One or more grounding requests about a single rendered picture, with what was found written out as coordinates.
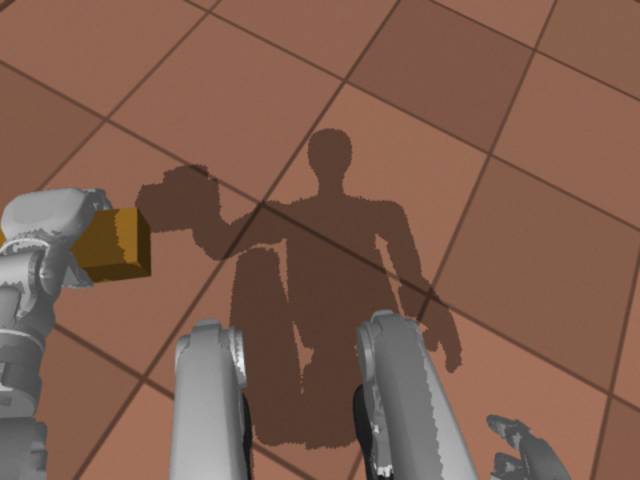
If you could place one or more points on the carton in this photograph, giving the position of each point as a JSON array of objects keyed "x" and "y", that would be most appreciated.
[{"x": 115, "y": 246}]

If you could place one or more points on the right robot hand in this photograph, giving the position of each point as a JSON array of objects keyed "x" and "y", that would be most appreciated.
[{"x": 538, "y": 460}]

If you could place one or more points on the right robot foot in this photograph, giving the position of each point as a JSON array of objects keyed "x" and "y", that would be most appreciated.
[{"x": 364, "y": 434}]

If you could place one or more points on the left robot arm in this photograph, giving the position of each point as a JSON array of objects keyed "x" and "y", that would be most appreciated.
[{"x": 32, "y": 271}]

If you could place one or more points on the left robot hand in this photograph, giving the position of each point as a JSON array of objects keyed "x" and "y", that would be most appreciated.
[{"x": 62, "y": 214}]

